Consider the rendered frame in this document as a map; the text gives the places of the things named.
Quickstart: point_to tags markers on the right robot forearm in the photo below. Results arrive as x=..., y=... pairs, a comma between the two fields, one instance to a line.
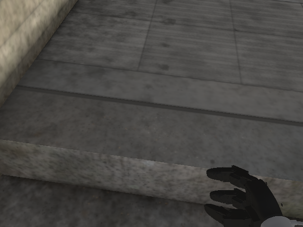
x=277, y=221

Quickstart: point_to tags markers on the right robot hand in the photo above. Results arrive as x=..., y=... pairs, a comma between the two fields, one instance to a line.
x=254, y=206

